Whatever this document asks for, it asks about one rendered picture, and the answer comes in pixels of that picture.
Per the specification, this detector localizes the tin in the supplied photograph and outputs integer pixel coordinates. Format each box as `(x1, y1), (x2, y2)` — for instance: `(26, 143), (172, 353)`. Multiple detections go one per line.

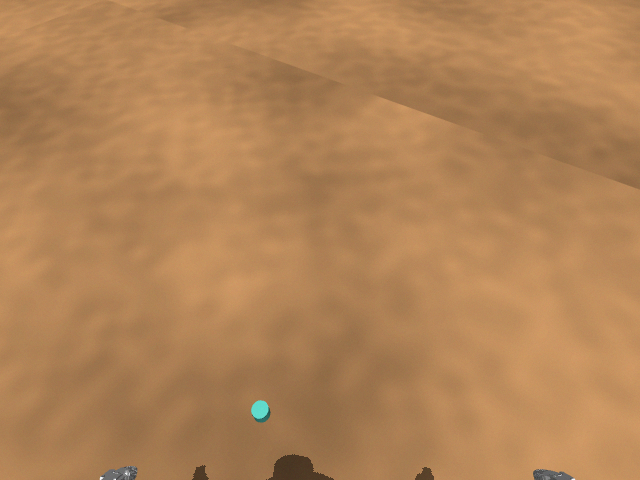
(251, 400), (270, 423)

